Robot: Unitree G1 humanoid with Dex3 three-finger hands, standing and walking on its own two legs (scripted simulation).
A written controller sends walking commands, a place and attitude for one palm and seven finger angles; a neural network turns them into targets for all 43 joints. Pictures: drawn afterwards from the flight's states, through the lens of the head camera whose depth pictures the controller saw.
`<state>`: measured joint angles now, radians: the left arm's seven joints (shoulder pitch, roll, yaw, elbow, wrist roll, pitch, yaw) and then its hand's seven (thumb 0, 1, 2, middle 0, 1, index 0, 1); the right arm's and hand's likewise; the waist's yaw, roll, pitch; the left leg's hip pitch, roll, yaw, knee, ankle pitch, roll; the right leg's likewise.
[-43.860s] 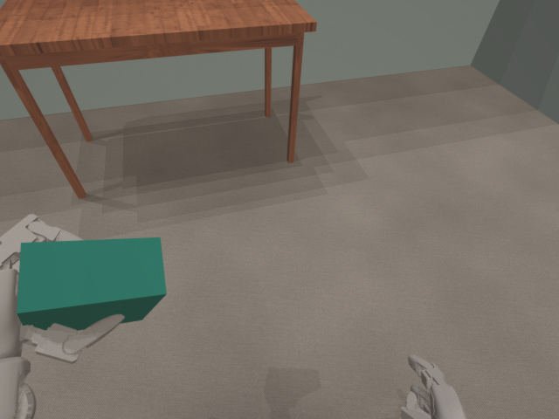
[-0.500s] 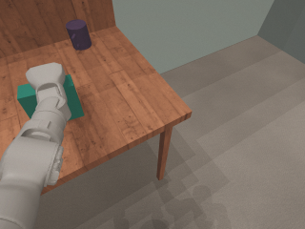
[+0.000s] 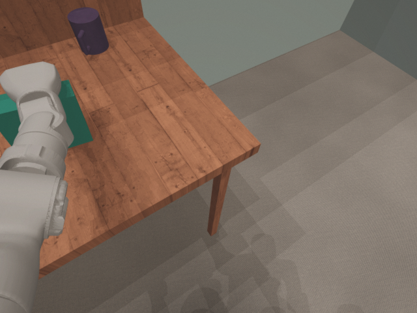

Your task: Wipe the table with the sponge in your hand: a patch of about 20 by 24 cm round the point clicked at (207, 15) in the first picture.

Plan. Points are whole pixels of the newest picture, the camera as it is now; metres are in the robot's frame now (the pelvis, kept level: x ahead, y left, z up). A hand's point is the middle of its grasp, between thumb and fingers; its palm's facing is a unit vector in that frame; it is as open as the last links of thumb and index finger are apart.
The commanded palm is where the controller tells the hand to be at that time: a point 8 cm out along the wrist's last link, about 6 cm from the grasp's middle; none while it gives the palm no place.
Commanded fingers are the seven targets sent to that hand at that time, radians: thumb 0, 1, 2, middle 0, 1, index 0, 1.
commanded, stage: wipe back along the third lane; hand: left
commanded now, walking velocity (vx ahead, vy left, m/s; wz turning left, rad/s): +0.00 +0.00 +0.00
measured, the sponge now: (50, 128) +0.49 +0.29 +0.04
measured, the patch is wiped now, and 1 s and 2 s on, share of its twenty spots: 1.00 1.00 1.00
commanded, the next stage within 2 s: slide back across to the middle lane in 1.48 s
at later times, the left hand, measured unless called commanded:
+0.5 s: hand (51, 123) +0.46 +0.26 +0.09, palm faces -0.04 +0.00 -1.00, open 10.3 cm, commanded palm +0.43 +0.24 +0.13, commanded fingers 0.00 0.10 1.30 -1.20 -1.60 -1.20 -1.60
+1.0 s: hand (65, 144) +0.41 +0.23 +0.09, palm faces -0.03 +0.00 -1.00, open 10.3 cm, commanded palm +0.38 +0.21 +0.12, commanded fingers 0.00 0.10 1.30 -1.20 -1.60 -1.20 -1.60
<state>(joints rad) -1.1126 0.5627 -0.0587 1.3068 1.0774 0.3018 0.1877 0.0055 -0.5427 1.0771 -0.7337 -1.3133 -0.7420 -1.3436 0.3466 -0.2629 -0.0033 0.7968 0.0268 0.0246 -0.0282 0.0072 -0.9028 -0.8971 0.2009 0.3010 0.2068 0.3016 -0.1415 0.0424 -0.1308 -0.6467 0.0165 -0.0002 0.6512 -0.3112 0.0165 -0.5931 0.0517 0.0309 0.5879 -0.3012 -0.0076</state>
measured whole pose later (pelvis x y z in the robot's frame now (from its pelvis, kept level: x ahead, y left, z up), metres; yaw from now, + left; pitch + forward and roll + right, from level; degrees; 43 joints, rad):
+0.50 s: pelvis +0.02 +0.00 +0.01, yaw +2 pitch +12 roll -1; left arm -0.85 0.36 -0.19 0.99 0.99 0.43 0.19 -0.01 -0.50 1.08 -0.67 -1.38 -0.68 -1.41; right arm 0.21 -0.25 -0.01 0.78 0.04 0.09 -0.01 0.01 -0.90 -0.90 0.20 0.30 0.21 0.30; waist -0.02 0.05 -0.15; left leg -0.47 -0.02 -0.01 0.59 -0.33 0.03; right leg -0.41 0.02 0.02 0.55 -0.34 0.00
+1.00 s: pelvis +0.02 -0.02 +0.01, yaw +3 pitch +7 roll +0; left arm -0.64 0.30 -0.25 0.72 0.98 0.51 0.15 -0.01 -0.50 1.07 -0.67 -1.38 -0.68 -1.40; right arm 0.16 -0.27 0.01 0.76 0.05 0.14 -0.05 0.01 -0.90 -0.90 0.20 0.30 0.21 0.30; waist 0.02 0.06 -0.12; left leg -0.35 -0.01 -0.03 0.54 -0.31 0.00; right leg -0.32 0.03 0.00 0.54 -0.34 -0.03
